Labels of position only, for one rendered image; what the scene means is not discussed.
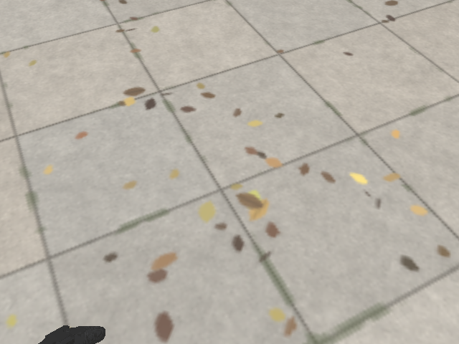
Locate left robot hand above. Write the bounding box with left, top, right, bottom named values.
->
left=38, top=325, right=105, bottom=344

